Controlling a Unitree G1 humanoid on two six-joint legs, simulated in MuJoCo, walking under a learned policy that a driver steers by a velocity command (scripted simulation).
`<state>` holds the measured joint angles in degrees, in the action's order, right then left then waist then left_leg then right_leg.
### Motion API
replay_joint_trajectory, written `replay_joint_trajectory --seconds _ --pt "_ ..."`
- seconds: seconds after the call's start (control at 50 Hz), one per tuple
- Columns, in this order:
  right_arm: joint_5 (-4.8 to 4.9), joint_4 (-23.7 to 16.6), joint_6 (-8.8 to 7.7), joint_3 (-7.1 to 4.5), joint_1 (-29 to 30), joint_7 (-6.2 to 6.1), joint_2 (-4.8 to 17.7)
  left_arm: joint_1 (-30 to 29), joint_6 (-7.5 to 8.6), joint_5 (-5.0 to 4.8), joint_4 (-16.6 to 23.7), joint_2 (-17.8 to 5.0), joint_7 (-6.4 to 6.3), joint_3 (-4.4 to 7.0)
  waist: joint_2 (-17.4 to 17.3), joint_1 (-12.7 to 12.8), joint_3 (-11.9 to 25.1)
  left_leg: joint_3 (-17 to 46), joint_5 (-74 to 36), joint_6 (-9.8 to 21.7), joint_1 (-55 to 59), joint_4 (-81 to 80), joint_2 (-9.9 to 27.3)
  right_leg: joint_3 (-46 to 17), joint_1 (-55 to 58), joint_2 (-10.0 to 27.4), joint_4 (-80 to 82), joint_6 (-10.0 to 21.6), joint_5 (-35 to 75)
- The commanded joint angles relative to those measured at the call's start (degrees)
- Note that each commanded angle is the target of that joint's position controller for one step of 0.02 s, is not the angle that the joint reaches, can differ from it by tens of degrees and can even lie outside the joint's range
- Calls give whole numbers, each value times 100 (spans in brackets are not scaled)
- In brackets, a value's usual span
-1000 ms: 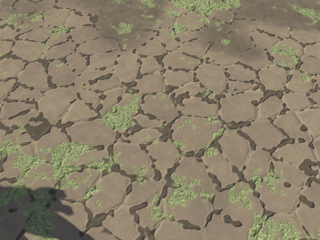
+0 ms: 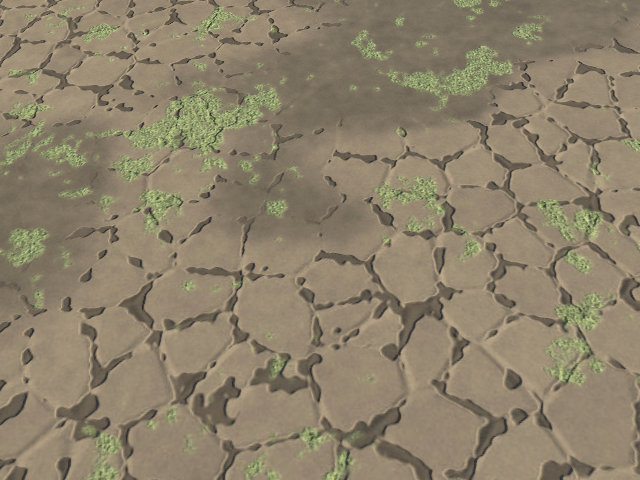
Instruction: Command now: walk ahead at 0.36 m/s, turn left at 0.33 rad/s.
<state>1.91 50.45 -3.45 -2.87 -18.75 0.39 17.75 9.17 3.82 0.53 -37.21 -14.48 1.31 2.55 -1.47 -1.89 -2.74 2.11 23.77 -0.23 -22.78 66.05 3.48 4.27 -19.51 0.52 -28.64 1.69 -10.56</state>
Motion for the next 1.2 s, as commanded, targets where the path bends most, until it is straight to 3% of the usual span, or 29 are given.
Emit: replay_joint_trajectory --seconds 0.02,0.08,0.16,0.26,0.3,0.32,0.34,0.36,0.38,0.4,0.42,0.44,0.48,0.56,0.66,0.74,0.76,0.78,0.8,0.82,0.86,0.9,0.98,1.06,1.12,1.14,1.16,1.18,1.2 --pt "-22 -343 85 -157 -150 -78 374 141 181 56 85 -547 -16 215 762 58 532 240 -444 -141 -943 140 332 -1055 1185 1515 1444 1003 2851" --pt "-82 -566 256 -137 103 -96 171 -140 220 55 -42 -725 -129 288 697 -89 271 123 -920 -302 -1026 -584 293 -341 828 1517 1649 1027 3426" --pt "-149 -868 258 -81 672 98 70 -75 83 6 -195 -929 -298 355 641 132 374 -170 -2232 -223 -581 -2133 191 360 971 1353 1567 905 3201" --pt "-179 -1214 357 -234 911 273 407 -113 -102 -227 -347 -1130 -332 450 632 97 422 -329 -1652 124 -414 -2835 50 385 1524 1670 768 697 3032" --pt "-198 -1146 357 -371 385 249 603 -181 -171 -303 -360 -1083 -349 453 437 -206 652 -600 -1879 413 448 -3495 -328 598 1401 1382 -424 397 3266" --pt "-208 -1092 338 -536 2 140 1045 208 -179 -190 -424 -954 -327 416 -288 -284 929 -181 -3907 661 1334 -3887 -262 763 974 905 -1620 0 2423" --pt "-238 -1228 350 -642 27 0 1657 534 -173 153 -247 -536 -284 268 -1826 95 1172 1881 -6802 1574 2663 -3701 1154 776 -912 39 -3631 -535 -2121" --pt "-338 -1440 286 -546 72 52 1514 636 -177 90 -246 -652 -232 225 -1392 3 2315 3492 -5544 2495 3197 -4153 1847 -596 -1496 -433 -4793 -594 -3218" --pt "-271 -1542 236 -485 315 115 1227 232 -212 -112 -236 -932 -210 288 -623 -157 2087 3050 -4567 2307 2922 -4405 1618 -976 -1759 -201 -4957 -481 -2803" --pt "-157 -1539 208 -433 579 101 1014 -34 -245 -129 -176 -898 -245 284 -316 -46 1582 2598 -3663 1965 2458 -4472 1341 -972 -1916 -37 -4672 -396 -2327" --pt "-43 -1509 230 -384 685 61 813 -94 -270 -47 -227 -906 -298 304 -8 43 1312 2387 -2366 1690 2025 -4657 1105 -993 -1891 156 -4194 -369 -1935" --pt "-29 -1517 263 -351 825 4 727 -153 -295 -21 -192 -973 -322 335 -161 160 1140 2284 -1168 1537 1537 -4898 908 -1010 -1627 252 -3693 -325 -1603" --pt "-148 -1639 291 -351 974 -83 739 -191 -293 -33 -173 -884 -279 323 -550 227 959 2273 119 1421 1054 -5295 627 -857 -1262 112 -3029 -304 -1197" --pt "-129 -1687 260 -423 851 -213 910 -328 -150 -26 -192 -664 -228 249 -553 133 892 2179 273 1384 781 -5334 470 -821 -800 -43 -1766 -422 -916" --pt "-90 -1710 322 -436 687 -183 942 -416 12 -114 -168 -710 -139 254 -708 55 708 2521 829 1331 494 -5241 406 -771 -307 -209 -851 -375 -796" --pt "-115 -1670 370 -284 706 -149 580 262 168 -98 -438 -616 -90 254 -578 419 660 2281 1176 991 -142 -4700 120 -529 1072 -93 297 -99 -213" --pt "-134 -1696 354 -193 759 -141 307 692 190 -50 -546 -754 -119 285 -257 583 661 1953 1203 729 -655 -3960 -159 -1042 1641 423 663 71 -669" --pt "-119 -1758 309 -73 742 -136 -129 1144 186 65 -628 -1132 -155 332 812 601 706 907 875 325 -1439 -2161 -889 -2600 2137 1486 1400 488 -2027" --pt "-43 -2037 185 -141 919 -136 184 1159 190 200 -694 -1609 -81 466 1581 479 39 697 819 318 -2602 -1277 -885 -4454 1773 2187 2005 1196 -3489" --pt "-50 -1942 94 -226 886 -121 551 867 213 52 -597 -1310 -95 398 1235 369 -340 880 364 286 -2871 -811 -556 -4427 1610 2164 2048 1333 -3595" --pt "-184 -1743 -2 -265 840 -48 626 697 172 -88 -530 -974 -125 272 867 271 -210 452 -414 155 -2760 -802 -247 -3418 1724 1605 1946 1037 -2520" --pt "-227 -1800 -105 -208 1220 -17 391 871 132 -89 -584 -938 -141 231 802 435 -183 194 -1078 17 -2434 -1142 -125 -2829 1580 1266 2024 953 -1390" --pt "-167 -1948 -208 -54 1837 50 -75 1237 40 -147 -713 -959 -210 242 940 658 -28 -140 -1732 -218 -1180 -2709 -378 -1929 1129 800 1895 869 68" --pt "-50 -2008 -280 -99 2143 127 88 1605 -42 -212 -819 -1132 -220 296 1030 726 14 -105 -1773 -286 -292 -3657 -550 -2171 1046 946 1628 906 139" --pt "-9 -1869 -325 -233 1621 92 372 1509 -98 -247 -807 -1139 -234 312 1047 299 236 -45 -1833 -22 916 -4300 -506 -2366 928 967 1149 695 494" --pt "-53 -1759 -331 -318 1114 27 551 1440 -85 -220 -761 -1023 -228 284 983 17 532 42 -1798 144 1819 -4399 -337 -2203 648 721 576 523 887" --pt "-154 -1634 -321 -416 143 -52 868 1214 -42 -124 -596 -696 -207 180 519 -495 1281 804 -1685 489 3298 -4197 543 -1867 -153 387 -911 300 372" --pt "-242 -1448 -210 -542 -463 -57 1398 1670 56 -203 -355 -192 -244 28 -1284 -425 2127 2899 -685 1278 4796 -4501 1922 -1042 -1883 -273 -2725 -25 -1609" --pt "-239 -1346 -183 -449 -506 -20 956 1693 84 -316 -417 -666 -266 136 -1299 -417 1847 3673 130 1483 4391 -4853 2095 -1209 -2537 26 -3766 -89 -2199"
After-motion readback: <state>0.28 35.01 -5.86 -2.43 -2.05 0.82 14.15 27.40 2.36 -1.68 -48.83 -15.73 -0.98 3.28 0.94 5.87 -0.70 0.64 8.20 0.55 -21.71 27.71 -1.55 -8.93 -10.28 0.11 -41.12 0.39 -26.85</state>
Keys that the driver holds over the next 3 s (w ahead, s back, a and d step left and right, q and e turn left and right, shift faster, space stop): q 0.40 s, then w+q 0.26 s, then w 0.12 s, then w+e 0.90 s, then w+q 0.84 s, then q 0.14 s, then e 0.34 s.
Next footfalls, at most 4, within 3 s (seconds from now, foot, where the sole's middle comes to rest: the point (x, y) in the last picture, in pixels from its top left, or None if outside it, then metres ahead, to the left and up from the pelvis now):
0.32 left None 0.25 0.14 -0.77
0.76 right None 0.33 -0.06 -0.77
1.16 left None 0.42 0.26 -0.77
1.62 right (311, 343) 0.76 0.05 -0.77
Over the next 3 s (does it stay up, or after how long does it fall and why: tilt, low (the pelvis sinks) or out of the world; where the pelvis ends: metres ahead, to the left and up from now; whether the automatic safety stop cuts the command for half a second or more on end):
stays up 1.27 0.22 0.00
